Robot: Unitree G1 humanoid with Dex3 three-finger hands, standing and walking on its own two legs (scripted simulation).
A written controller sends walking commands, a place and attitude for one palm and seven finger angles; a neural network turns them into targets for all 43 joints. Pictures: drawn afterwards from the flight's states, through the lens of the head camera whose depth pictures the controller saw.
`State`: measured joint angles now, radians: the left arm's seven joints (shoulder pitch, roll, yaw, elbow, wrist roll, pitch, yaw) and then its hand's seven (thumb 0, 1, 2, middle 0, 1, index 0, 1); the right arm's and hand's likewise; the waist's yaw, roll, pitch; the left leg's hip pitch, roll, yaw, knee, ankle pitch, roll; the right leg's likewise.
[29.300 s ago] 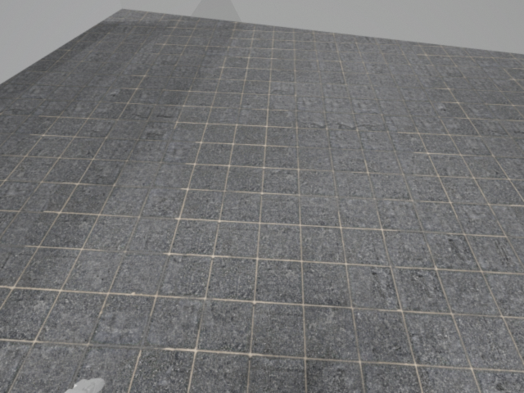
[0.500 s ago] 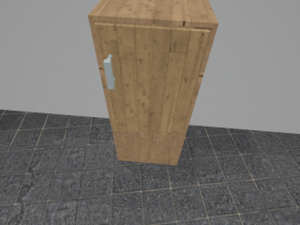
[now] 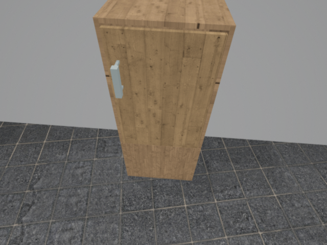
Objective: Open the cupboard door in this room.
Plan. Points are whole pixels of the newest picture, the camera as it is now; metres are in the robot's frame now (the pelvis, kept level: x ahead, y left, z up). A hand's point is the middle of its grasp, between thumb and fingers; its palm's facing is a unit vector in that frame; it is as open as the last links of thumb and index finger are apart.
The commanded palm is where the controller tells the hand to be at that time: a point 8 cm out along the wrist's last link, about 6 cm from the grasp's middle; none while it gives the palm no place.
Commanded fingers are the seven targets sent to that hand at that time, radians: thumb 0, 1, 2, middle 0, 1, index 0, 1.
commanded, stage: shuffle to correct the standing spot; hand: left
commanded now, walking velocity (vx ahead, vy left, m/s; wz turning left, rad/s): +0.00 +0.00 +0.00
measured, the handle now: (118, 79) +0.63 +0.21 +0.06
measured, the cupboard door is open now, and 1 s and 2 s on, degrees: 0 0 0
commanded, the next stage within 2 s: come to a stop and stand still in 0.38 s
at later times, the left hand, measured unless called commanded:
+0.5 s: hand out of the picture +0.01 +0.18 -0.18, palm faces +0.03 -0.99 -0.15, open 7.4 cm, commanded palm none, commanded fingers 0.00 0.90 0.90 -0.20 -0.30 -0.20 -0.30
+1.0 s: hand out of the picture +0.15 +0.21 -0.19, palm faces +0.08 -0.98 -0.19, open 7.3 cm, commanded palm none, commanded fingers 0.00 0.90 0.90 -0.20 -0.30 -0.20 -0.30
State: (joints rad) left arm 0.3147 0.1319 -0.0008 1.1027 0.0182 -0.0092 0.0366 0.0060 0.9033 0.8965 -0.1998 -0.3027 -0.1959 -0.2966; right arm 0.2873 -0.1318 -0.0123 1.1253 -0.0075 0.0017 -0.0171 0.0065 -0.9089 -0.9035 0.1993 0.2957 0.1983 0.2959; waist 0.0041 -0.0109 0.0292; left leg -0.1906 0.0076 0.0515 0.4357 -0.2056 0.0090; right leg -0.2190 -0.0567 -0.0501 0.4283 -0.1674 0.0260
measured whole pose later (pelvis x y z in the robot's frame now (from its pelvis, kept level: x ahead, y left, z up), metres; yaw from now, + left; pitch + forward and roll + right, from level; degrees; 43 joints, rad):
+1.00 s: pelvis +0.08 +0.03 -0.01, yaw +1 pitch -2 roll +0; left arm 0.16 0.17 0.06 1.00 0.02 0.05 0.04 0.00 0.93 0.90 -0.20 -0.30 -0.20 -0.30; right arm 0.20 -0.15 -0.05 1.02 -0.03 0.00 -0.03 0.00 -0.91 -0.90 0.20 0.30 0.20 0.30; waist 0.00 -0.05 0.08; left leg -0.22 0.01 0.11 0.57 -0.32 0.04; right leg -0.36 -0.07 -0.04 0.73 -0.38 0.02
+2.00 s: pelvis +0.05 +0.01 -0.01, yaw +1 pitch -1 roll -1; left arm 0.34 0.10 -0.01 1.10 0.02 -0.02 0.04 0.01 0.90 0.90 -0.20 -0.30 -0.20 -0.30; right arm 0.35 -0.12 0.00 1.08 -0.02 -0.01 -0.02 0.00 -0.91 -0.90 0.20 0.30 0.20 0.30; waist -0.02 0.03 0.01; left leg -0.28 0.04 0.08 0.56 -0.27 0.01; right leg -0.23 -0.01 -0.08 0.53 -0.29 -0.02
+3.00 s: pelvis +0.04 -0.01 -0.08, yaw +4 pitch +11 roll -2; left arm 0.40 0.25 0.26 0.07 -0.32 -0.48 -0.42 0.02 0.44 0.70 -0.23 -0.60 -0.23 -0.59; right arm 0.16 -0.25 -0.02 0.53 0.03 -0.24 -0.06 0.01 -0.90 -0.90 0.20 0.30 0.20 0.30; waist 0.05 0.00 -0.11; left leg -0.83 0.07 -0.02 1.12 -0.49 -0.03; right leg -0.75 -0.01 -0.16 1.09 -0.53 -0.06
